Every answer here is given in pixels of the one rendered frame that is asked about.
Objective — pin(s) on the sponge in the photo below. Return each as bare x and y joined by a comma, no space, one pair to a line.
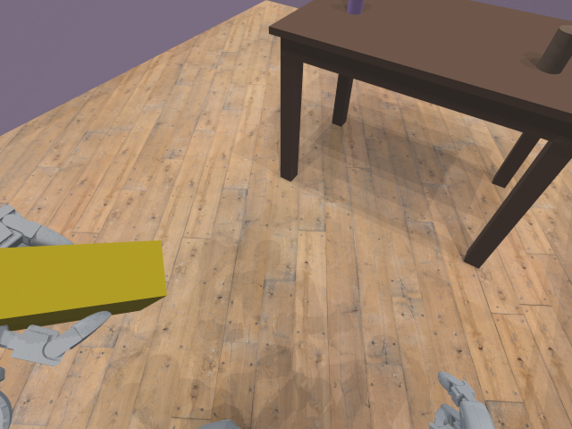
47,285

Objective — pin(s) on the right robot hand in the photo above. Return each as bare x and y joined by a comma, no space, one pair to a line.
472,413

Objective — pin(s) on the left robot hand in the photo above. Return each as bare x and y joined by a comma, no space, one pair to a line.
39,344

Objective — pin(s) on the table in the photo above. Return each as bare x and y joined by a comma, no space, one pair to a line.
470,57

